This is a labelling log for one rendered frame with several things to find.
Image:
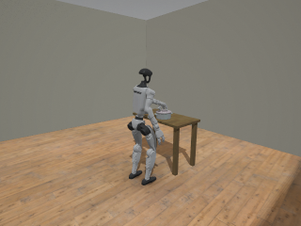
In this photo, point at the lid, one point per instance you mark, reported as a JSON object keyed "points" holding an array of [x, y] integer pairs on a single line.
{"points": [[163, 111]]}

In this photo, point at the left robot hand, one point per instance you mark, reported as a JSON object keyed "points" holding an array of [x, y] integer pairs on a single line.
{"points": [[163, 106]]}

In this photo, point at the pot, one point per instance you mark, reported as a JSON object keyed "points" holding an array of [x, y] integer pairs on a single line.
{"points": [[160, 116]]}

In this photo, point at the right robot hand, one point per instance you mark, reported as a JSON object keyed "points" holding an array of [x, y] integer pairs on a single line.
{"points": [[159, 134]]}

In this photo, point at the table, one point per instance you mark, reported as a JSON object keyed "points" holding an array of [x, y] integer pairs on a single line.
{"points": [[178, 121]]}

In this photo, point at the robot left forearm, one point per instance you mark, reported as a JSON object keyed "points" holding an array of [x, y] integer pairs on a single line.
{"points": [[156, 102]]}

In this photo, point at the right robot upper arm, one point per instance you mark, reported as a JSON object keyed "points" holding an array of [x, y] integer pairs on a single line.
{"points": [[150, 94]]}

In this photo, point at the left robot foot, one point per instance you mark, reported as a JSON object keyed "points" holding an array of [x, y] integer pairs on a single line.
{"points": [[137, 173]]}

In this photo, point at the left robot thigh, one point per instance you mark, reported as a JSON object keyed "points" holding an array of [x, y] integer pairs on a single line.
{"points": [[137, 137]]}

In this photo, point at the robot right forearm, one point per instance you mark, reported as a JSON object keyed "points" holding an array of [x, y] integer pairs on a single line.
{"points": [[153, 121]]}

